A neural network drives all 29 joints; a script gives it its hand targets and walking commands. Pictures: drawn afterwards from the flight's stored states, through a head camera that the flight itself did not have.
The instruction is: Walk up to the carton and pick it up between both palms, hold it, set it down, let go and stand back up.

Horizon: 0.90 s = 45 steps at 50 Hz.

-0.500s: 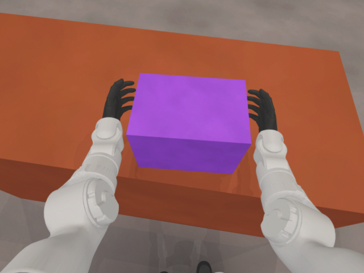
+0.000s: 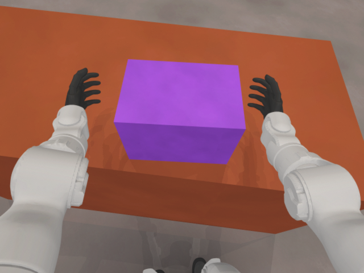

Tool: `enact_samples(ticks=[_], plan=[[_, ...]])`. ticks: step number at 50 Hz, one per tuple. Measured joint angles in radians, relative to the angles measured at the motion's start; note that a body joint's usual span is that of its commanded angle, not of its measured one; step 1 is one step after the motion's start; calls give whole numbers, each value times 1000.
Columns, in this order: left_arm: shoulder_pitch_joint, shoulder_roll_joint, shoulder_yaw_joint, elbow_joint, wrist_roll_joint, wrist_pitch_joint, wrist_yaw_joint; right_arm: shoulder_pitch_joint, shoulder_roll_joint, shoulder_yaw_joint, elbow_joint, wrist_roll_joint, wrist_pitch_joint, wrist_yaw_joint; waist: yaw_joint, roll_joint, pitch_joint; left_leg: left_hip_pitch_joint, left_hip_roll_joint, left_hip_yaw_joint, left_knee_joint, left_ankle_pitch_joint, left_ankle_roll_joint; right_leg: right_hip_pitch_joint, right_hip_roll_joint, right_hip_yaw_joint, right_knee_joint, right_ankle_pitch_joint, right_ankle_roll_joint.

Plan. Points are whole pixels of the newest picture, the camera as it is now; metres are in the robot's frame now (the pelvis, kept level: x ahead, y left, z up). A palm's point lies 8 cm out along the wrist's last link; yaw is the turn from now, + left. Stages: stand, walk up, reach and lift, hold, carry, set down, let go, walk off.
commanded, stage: set down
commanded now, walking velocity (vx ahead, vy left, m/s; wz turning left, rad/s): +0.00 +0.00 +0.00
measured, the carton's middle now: (180, 115) +0.47 -0.02 +0.01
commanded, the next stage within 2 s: none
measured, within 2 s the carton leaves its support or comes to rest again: neither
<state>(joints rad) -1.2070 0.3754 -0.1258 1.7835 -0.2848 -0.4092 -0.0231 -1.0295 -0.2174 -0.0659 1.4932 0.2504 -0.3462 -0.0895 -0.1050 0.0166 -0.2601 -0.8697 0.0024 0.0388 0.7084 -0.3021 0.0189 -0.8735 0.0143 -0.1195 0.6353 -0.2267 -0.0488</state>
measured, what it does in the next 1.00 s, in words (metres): stands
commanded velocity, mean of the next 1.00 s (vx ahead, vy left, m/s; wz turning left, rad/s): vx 0.00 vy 0.00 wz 0.00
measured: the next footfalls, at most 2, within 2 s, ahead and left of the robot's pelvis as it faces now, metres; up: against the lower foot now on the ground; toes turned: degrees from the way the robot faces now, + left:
none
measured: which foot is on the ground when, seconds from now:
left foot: down 0.00-1.00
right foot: down 0.00-1.00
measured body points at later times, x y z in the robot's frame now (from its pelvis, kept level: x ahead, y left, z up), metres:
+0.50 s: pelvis -0.02 -0.02 -0.01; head +0.08 +0.01 +0.43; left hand +0.50 +0.20 +0.11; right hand +0.45 -0.25 +0.10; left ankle +0.00 +0.09 -0.71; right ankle +0.02 -0.09 -0.71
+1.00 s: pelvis -0.01 -0.01 +0.02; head +0.05 +0.02 +0.47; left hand +0.49 +0.22 +0.17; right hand +0.44 -0.25 +0.16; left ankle +0.00 +0.09 -0.71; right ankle +0.02 -0.09 -0.71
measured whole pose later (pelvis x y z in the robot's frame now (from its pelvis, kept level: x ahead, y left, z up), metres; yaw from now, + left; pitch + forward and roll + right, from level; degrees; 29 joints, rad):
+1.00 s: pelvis -0.01 -0.01 +0.02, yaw +2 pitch +17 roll -1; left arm -1.22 0.48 -0.23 1.52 -0.39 -0.12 -0.09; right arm -1.06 -0.34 0.05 1.29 0.44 -0.04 -0.06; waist -0.12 -0.02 -0.21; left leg -0.62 -0.01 0.02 0.56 -0.23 0.02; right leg -0.63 0.01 -0.13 0.50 -0.17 -0.06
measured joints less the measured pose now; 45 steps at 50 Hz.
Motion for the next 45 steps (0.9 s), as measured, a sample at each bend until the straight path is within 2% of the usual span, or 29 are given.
enact_samples(ticks=[5,11,21,37,45], plan=[[-6,39,-111,-23,-112,11,-15,-21,-52,66,-6,91,36,37,0,-9,-20,-63,-2,-8,37,0,2,-63,-5,-9,43,-7,-8],[-46,67,-179,-78,-167,41,-33,-54,-72,85,-44,130,87,66,-16,-22,-48,-126,-6,-15,63,8,2,-129,-12,-19,81,-10,-16],[-100,67,-181,-83,-155,113,-50,-88,-69,64,-73,123,153,61,-32,-25,-40,-104,-8,-20,46,21,-4,-110,-14,-23,75,-4,-24],[-53,109,-119,-199,-131,208,-62,-43,-83,104,-206,160,239,18,-14,-30,1,88,-13,-22,-68,47,-4,79,-9,-20,-31,16,-18],[-47,114,-111,-245,-123,281,-69,-54,-105,108,-199,177,296,14,-19,-33,38,197,-13,-25,-123,60,0,198,-3,-21,-103,38,-12]])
